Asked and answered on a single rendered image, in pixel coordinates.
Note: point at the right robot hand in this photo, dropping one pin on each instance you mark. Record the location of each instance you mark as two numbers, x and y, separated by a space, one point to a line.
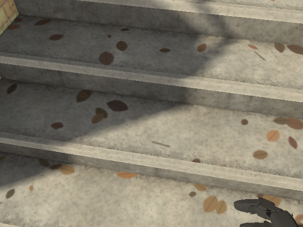
267 210

